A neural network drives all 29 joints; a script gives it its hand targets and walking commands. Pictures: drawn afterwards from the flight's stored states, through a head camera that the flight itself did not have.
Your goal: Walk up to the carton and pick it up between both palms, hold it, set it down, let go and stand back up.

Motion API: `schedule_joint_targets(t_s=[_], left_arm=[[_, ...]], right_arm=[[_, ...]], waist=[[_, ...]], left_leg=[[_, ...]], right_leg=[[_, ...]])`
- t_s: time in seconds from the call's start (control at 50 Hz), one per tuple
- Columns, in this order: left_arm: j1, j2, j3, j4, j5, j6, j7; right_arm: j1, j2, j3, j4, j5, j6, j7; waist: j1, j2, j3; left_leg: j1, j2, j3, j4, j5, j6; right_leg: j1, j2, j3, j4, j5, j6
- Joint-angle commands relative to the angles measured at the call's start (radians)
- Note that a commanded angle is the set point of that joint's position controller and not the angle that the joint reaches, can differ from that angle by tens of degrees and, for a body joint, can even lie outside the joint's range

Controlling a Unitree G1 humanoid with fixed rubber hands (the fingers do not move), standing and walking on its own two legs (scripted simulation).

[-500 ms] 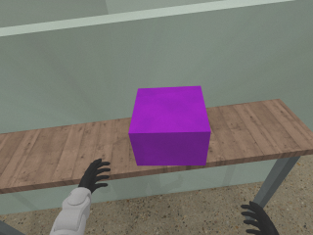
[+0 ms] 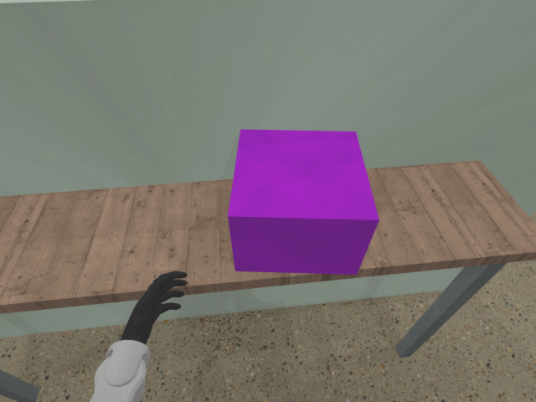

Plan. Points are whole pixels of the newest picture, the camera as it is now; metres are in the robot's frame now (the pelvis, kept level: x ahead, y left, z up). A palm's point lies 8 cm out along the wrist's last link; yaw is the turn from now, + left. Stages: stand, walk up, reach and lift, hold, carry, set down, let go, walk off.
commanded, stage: stand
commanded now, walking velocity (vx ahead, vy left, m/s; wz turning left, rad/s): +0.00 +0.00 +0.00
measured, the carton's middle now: (296, 199) +0.46 +0.00 +0.03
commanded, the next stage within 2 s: none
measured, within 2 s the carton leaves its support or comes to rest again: neither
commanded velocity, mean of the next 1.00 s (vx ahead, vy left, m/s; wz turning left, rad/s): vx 0.00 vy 0.00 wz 0.00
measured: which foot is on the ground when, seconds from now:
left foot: down 0.00-1.00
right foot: down 0.00-1.00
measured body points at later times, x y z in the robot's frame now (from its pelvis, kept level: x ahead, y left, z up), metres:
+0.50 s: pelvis +0.01 +0.00 -0.01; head +0.01 +0.01 +0.44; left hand +0.23 +0.22 +0.00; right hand +0.14 -0.22 -0.13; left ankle +0.01 +0.11 -0.74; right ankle +0.02 -0.12 -0.74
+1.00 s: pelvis -0.01 +0.00 -0.01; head +0.00 +0.01 +0.44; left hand +0.19 +0.22 -0.07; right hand +0.10 -0.23 -0.13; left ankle +0.01 +0.11 -0.74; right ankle +0.02 -0.12 -0.74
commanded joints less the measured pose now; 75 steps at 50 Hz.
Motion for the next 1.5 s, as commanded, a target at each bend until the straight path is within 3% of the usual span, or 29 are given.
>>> schedule_joint_targets(t_s=[0.0,0.3,0.9,0.96,1.06,1.14,1.36,1.48], left_arm=[[0.039,0.084,0.036,0.085,0.026,0.08,0.017],[0.134,0.04,0.03,0.068,0.022,0.089,0.046],[0.098,0.037,0.045,0.071,0.023,0.111,0.042],[0.073,0.039,0.048,0.1,0.021,0.109,0.038],[0.073,0.048,0.055,0.175,0.026,0.1,0.037],[0.111,0.043,0.054,0.235,0.026,0.099,0.039],[0.171,0.039,0.057,0.353,0.027,0.112,0.057],[0.173,0.036,0.059,0.405,0.024,0.114,0.061]], right_arm=[[-0.115,-0.111,-0.043,-0.066,0.006,-0.037,0.003],[-0.115,-0.073,-0.047,0.017,0.018,-0.009,0.006],[-0.152,-0.042,-0.039,0.008,0.029,-0.003,0.004],[-0.141,-0.048,-0.039,0.008,0.034,-0.014,0.0],[-0.158,-0.048,-0.039,0.012,0.041,-0.029,-0.023],[-0.157,-0.048,-0.041,0.022,0.044,-0.024,-0.039],[-0.113,-0.052,-0.049,0.088,0.046,0.003,-0.063],[-0.115,-0.052,-0.05,0.129,0.047,-0.004,-0.066]], waist=[[0.009,-0.022,-0.007],[-0.024,-0.088,0.03],[-0.017,-0.076,0.032],[-0.025,-0.055,0.008],[-0.024,0.052,-0.062],[-0.023,0.086,-0.081],[-0.032,0.001,-0.02],[-0.023,0.004,-0.012]], left_leg=[[-0.082,0.09,-0.152,-0.14,-0.155,0.015],[-0.023,0.06,-0.122,-0.015,0.006,0.025],[-0.069,0.034,-0.098,0.008,-0.057,0.001],[-0.059,0.039,-0.098,0.008,-0.052,-0.001],[-0.031,0.064,-0.107,-0.005,-0.063,0.015],[0.001,0.073,-0.1,0.003,-0.04,0.029],[0.014,0.061,-0.077,0.026,-0.039,0.042],[0.005,0.07,-0.089,-0.011,-0.034,0.048]], right_leg=[[-0.022,-0.078,0.115,-0.038,-0.069,0.002],[-0.16,-0.079,0.105,-0.011,-0.029,-0.009],[-0.149,-0.075,0.121,-0.015,-0.134,-0.019],[-0.134,-0.068,0.116,-0.008,-0.126,-0.019],[-0.086,-0.05,0.101,0.047,-0.015,-0.024],[-0.087,-0.041,0.094,0.07,0.049,-0.029],[-0.134,-0.055,0.137,0.024,0.071,-0.041],[-0.106,-0.051,0.135,0.015,0.059,-0.038]])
